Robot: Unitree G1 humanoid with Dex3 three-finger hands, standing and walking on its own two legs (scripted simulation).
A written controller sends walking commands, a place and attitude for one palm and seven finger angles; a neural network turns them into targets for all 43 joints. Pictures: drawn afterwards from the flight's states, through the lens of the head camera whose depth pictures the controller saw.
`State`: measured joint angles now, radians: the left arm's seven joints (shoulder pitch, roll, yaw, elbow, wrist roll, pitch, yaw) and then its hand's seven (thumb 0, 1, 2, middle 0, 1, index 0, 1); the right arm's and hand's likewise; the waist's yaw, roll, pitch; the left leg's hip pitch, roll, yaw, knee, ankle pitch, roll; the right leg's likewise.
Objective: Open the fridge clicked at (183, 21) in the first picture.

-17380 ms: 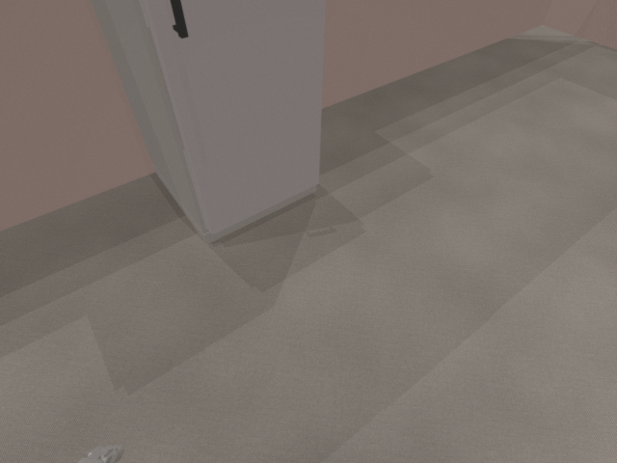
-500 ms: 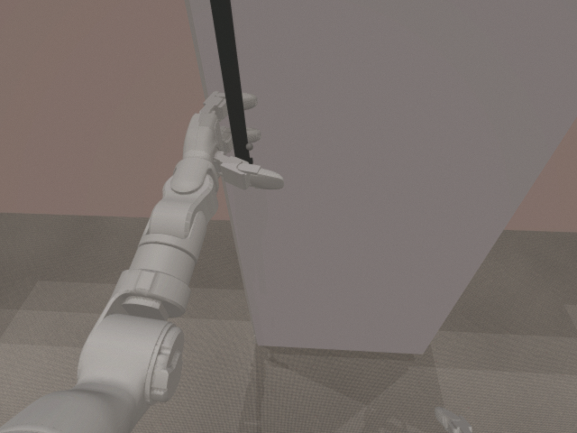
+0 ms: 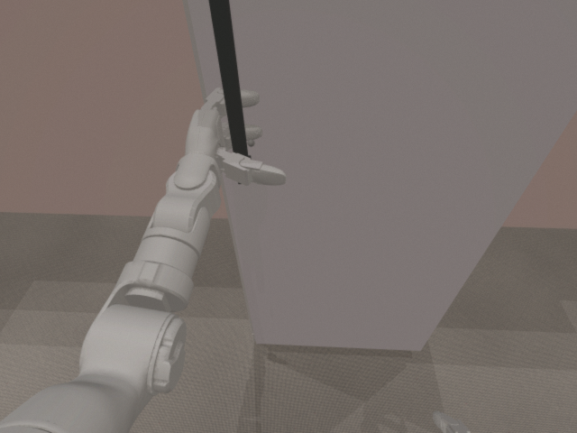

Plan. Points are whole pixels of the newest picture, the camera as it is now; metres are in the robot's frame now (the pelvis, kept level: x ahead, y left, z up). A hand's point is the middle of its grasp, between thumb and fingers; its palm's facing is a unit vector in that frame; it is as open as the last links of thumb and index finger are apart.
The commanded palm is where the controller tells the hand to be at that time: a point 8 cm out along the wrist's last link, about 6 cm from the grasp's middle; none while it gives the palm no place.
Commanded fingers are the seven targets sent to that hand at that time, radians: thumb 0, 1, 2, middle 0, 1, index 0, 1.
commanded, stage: grip the handle and tug to test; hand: left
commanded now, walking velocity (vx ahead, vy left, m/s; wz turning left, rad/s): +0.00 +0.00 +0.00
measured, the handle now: (235, 89) +0.50 +0.10 +0.25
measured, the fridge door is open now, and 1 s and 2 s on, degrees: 0 0 1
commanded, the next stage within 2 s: pull the door a little, standing still in 1.46 s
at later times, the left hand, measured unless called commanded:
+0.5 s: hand (251, 141) +0.45 +0.07 +0.20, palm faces -0.01 -1.00 -0.02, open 9.4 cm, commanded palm +0.42 +0.11 +0.19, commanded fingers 0.00 0.62 0.78 -0.42 -1.36 -0.42 -1.36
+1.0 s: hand (251, 140) +0.45 +0.07 +0.20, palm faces +0.00 -1.00 -0.02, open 5.3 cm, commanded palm +0.43 +0.11 +0.19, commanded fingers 0.00 0.90 0.90 -0.45 -1.40 -0.45 -1.40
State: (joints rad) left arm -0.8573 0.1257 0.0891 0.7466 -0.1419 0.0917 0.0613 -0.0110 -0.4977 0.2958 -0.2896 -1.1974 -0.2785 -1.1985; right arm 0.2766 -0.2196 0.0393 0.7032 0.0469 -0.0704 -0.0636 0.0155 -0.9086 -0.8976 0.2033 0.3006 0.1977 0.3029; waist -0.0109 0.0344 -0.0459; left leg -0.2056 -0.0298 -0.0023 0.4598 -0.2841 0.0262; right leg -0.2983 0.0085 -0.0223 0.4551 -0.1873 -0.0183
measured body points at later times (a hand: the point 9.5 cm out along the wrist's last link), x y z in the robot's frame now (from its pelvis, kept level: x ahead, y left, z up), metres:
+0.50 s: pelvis +0.00 +0.00 +0.00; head +0.01 -0.01 +0.45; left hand +0.44 +0.13 +0.20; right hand +0.12 -0.23 -0.12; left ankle -0.03 +0.10 -0.74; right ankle +0.03 -0.11 -0.74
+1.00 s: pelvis +0.01 +0.00 +0.00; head +0.01 -0.02 +0.45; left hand +0.45 +0.13 +0.20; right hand +0.13 -0.23 -0.12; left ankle -0.03 +0.10 -0.74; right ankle +0.03 -0.11 -0.74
